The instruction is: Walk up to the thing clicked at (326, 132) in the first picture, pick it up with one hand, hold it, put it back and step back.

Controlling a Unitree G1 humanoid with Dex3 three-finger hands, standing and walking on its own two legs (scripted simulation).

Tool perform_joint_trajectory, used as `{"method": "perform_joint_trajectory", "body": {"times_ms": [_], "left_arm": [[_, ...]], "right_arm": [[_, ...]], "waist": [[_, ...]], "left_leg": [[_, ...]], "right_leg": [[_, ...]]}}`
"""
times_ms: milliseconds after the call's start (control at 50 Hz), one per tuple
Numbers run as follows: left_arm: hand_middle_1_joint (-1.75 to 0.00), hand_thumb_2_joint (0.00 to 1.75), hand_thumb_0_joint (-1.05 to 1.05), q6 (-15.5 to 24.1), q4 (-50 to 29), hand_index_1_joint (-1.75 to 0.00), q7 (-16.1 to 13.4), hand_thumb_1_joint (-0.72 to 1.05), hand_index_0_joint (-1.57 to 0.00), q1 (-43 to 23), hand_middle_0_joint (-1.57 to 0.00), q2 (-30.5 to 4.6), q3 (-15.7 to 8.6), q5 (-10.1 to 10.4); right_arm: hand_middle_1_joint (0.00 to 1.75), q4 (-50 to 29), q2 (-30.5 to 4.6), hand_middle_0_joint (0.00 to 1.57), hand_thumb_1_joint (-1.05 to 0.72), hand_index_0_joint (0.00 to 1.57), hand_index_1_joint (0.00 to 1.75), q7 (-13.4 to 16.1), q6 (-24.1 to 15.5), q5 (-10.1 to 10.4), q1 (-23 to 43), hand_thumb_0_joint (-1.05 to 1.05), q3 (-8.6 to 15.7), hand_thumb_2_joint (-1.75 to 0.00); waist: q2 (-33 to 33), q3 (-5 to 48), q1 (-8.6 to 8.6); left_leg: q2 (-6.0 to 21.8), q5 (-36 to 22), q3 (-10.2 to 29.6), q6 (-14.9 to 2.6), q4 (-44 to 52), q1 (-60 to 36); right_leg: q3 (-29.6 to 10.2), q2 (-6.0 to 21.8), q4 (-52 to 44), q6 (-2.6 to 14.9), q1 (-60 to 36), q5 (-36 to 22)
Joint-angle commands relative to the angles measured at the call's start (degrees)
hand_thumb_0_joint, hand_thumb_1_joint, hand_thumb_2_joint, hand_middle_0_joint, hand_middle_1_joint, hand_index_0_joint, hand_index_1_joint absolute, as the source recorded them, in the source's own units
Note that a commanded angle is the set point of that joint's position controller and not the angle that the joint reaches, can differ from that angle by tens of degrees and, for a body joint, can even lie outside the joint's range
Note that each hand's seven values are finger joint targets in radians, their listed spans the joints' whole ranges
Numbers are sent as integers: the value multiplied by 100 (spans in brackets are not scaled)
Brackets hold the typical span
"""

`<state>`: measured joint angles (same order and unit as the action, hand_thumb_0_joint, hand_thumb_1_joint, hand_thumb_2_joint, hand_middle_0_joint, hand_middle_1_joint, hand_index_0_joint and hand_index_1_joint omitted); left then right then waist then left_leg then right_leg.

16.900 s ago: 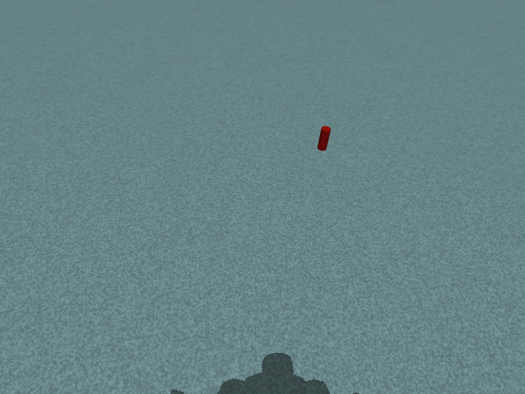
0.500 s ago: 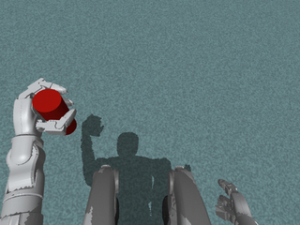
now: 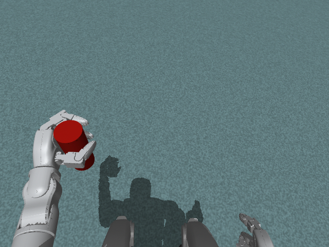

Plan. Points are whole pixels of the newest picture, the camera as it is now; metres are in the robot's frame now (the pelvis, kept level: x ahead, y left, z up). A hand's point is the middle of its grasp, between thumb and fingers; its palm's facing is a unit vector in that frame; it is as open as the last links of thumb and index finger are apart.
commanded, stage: lift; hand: left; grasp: from the side
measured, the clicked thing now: (76, 147) +0.35 +0.20 +0.01
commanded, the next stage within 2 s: hold in 0.74 s
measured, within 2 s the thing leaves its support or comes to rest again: neither
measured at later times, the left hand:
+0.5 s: hand (80, 129) +0.35 +0.17 +0.10, palm faces +0.11 -0.99 -0.01, open 7.7 cm
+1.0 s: hand (83, 119) +0.36 +0.16 +0.12, palm faces +0.11 -0.99 +0.00, open 7.7 cm
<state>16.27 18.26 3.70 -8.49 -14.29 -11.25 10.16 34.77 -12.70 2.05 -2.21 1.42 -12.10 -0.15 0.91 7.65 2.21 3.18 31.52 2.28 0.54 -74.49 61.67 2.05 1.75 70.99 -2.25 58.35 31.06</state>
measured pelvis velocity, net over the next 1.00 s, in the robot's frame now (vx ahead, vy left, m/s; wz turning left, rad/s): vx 0.03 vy -0.01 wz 0.00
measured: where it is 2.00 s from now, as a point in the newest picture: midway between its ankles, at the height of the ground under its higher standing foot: outside the picture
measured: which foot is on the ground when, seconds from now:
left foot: down 0.00-1.00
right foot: down 0.00-1.00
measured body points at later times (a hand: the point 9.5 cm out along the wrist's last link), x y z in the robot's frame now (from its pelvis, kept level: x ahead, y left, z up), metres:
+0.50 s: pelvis +0.02 +0.00 +0.05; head +0.08 +0.01 +0.49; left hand +0.34 +0.23 +0.10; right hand +0.15 -0.25 -0.05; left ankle +0.04 +0.12 -0.62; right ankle +0.03 -0.15 -0.62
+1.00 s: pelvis +0.03 -0.01 +0.07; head +0.08 +0.00 +0.52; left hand +0.35 +0.22 +0.12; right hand +0.16 -0.25 -0.04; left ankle +0.04 +0.12 -0.62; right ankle +0.03 -0.15 -0.62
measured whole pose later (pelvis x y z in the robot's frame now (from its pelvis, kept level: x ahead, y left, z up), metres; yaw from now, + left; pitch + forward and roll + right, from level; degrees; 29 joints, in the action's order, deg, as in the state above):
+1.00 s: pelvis +0.03 -0.01 +0.07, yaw +0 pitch +9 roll -1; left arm 19.2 21.6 3.3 -6.7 -10.3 -8.9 9.7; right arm 36.9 -12.3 1.4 -0.8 0.1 -12.8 0.3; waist 0.7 3.1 1.5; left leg 3.2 25.5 0.3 1.1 -52.9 36.4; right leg 1.4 1.6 50.5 -1.8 34.2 25.2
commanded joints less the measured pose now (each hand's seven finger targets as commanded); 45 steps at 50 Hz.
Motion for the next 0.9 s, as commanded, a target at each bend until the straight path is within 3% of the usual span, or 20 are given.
{"method": "perform_joint_trajectory", "body": {"times_ms": [0,60,80,120,160,200,260,300,360,380,400,420,440,660,680,740,780,820,860,880], "left_arm": [[-137,122,0,443,-1295,-136,-39,35,-131,-1262,-129,-668,-193,60],[-137,122,0,510,-1293,-136,-71,33,-131,-1275,-129,-640,-148,44],[-137,121,0,489,-1111,-136,-78,34,-132,-974,-129,-583,-154,25],[-137,121,0,565,-1375,-136,-108,31,-131,-1305,-129,-656,-181,32],[-136,121,0,548,-1237,-135,-126,33,-129,-1155,-128,-535,-59,17],[-137,123,0,547,-1262,-136,-153,36,-130,-1198,-128,-532,-98,19],[-136,122,0,534,-1081,-135,-157,34,-128,-1035,-126,-539,-131,-15],[-137,123,0,567,-1154,-136,-158,36,-129,-1257,-126,-489,-99,1],[-137,124,0,565,-1108,-136,-146,36,-128,-1256,-126,-392,35,-19],[-137,124,0,579,-1081,-136,-143,35,-128,-1233,-126,-520,-136,-12],[-136,123,0,572,-1067,-135,-132,33,-127,-1158,-125,-397,32,-34],[-135,122,0,582,-1091,-135,-130,34,-127,-1248,-125,-490,-111,-5],[-134,122,0,587,-1067,-134,-125,34,-126,-1183,-125,-361,22,-1],[-136,123,0,689,-1028,-135,-93,36,-127,-1284,-125,-348,16,0],[-136,124,0,694,-1037,-136,-103,38,-127,-1193,-126,-400,-50,-7],[-139,127,0,692,-1086,-138,-84,40,-129,-1335,-128,-298,59,10],[-138,125,0,682,-941,-138,-68,39,-129,-1253,-128,-307,-1,33],[-139,126,0,698,-949,-138,-56,39,-129,-1273,-127,-411,-66,7],[-135,117,0,691,-952,-134,-47,40,-129,-1198,-127,-321,14,-2],[-135,116,0,676,-835,-134,-45,40,-129,-1112,-127,-238,38,18]], "right_arm": [[30,-628,-873,20,-90,20,30,71,-229,-4,-139,0,360,-89],[30,-626,-812,20,-90,20,30,54,-248,-12,-110,0,332,-89],[30,-636,-808,20,-90,20,30,65,-240,-20,-110,0,335,-89],[30,-608,-822,20,-90,20,30,63,-247,-31,-118,0,345,-90],[30,-603,-783,20,-90,20,30,69,-243,-28,-96,0,316,-90],[30,-581,-801,20,-90,20,30,79,-247,-41,-157,0,343,-90],[30,-536,-766,20,-90,20,30,77,-227,-67,-166,0,332,-89],[30,-554,-742,20,-90,20,30,71,-204,-72,-120,0,330,-89],[30,-537,-758,20,-89,20,30,57,-196,-73,-104,0,336,-89],[30,-523,-756,20,-90,20,30,62,-196,-86,-114,0,347,-90],[30,-555,-754,20,-90,20,30,43,-198,-72,-90,0,334,-89],[30,-525,-746,20,-90,20,30,49,-184,-85,-108,0,342,-90],[30,-549,-744,20,-90,20,30,39,-176,-74,-52,0,329,-90],[30,-521,-748,20,-90,20,30,2,-171,-97,-13,0,345,-90],[30,-510,-718,20,-90,20,30,-2,-160,-104,-5,0,331,-90],[30,-475,-773,20,-90,20,30,-1,-145,-108,-52,0,366,-90],[30,-461,-774,20,-89,20,30,1,-137,-100,-69,0,369,-90],[30,-482,-754,20,-89,20,30,-3,-127,-97,26,0,355,-90],[30,-498,-753,20,-91,20,30,2,-90,-101,11,0,360,-90],[30,-499,-743,20,-91,20,30,0,-85,-101,52,0,347,-90]], "waist": [[344,1956,11],[278,1809,-19],[169,1809,-33],[231,1792,-17],[244,1719,-58],[137,1773,-13],[60,1620,-43],[134,1525,-31],[168,1399,-29],[123,1422,-30],[125,1363,-29],[176,1387,-61],[156,1278,-50],[46,1309,-25],[73,1328,-83],[111,1327,-13],[-6,1294,1],[9,1145,-80],[5,1283,-76],[-42,1059,-71]], "left_leg": [[-114,-1338,108,-25,1526,-2088],[-144,-1251,19,-42,1665,-2125],[-134,-1327,20,-43,1726,-2172],[-124,-1306,36,-34,1873,-2351],[-147,-1500,-42,-25,1905,-2462],[-132,-1726,-40,-30,1949,-2599],[-148,-1748,-62,-48,2091,-2585],[-165,-1723,-115,-53,2143,-2593],[-153,-1635,-117,-33,2324,-2773],[-142,-1716,-111,-32,2349,-2841],[-139,-1712,-111,-21,2428,-2902],[-162,-1745,-141,-30,2426,-2870],[-148,-1677,-136,-20,2502,-2932],[-183,-1874,-219,-41,2671,-3205],[-196,-1958,-228,-36,2672,-3213],[-170,-2159,-208,-25,2713,-3361],[-169,-2196,-213,-37,2728,-3384],[-189,-2041,-249,-46,2785,-3319],[-186,-2164,-246,-33,2838,-3456],[-203,-2031,-262,-41,2856,-3361]], "right_leg": [[162,-210,-1155,314,-1119,-1418],[126,-200,-1372,302,-1355,-1381],[140,-204,-1409,296,-1487,-1452],[145,-216,-1512,299,-1542,-1433],[117,-204,-1615,288,-1721,-1607],[121,-218,-1680,288,-1831,-1828],[122,-217,-1842,273,-2112,-1869],[81,-205,-1948,269,-2167,-1884],[91,-203,-2085,276,-2220,-1781],[101,-221,-2113,274,-2284,-1841],[116,-220,-2124,279,-2339,-1830],[91,-214,-2172,274,-2389,-1889],[111,-222,-2200,276,-2403,-1807],[35,-197,-2483,231,-2851,-2098],[36,-196,-2505,229,-2929,-2167],[55,-214,-2498,246,-2875,-2332],[56,-214,-2539,230,-2971,-2388],[25,-193,-2627,222,-2993,-2270],[38,-202,-2652,227,-3102,-2365],[37,-198,-2705,213,-3075,-2263]]}}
